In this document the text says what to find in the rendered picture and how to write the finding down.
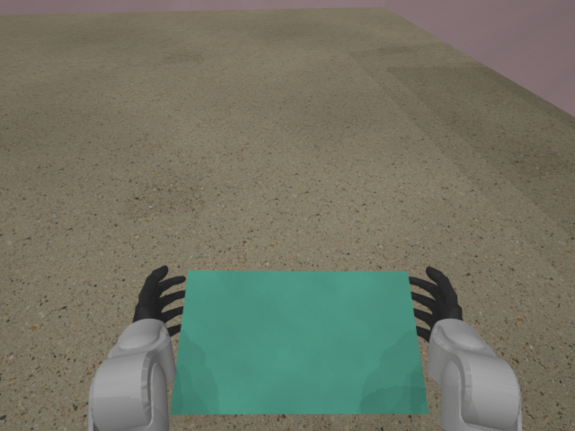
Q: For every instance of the robot right hand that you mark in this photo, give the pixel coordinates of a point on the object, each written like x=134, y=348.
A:
x=445, y=306

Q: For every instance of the robot left hand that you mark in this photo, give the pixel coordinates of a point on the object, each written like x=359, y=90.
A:
x=150, y=305

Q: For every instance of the robot right forearm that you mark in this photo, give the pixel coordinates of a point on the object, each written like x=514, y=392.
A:
x=479, y=391

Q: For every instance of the robot left forearm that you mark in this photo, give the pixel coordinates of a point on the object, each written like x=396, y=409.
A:
x=129, y=389

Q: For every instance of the carton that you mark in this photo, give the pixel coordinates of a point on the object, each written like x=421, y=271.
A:
x=298, y=342

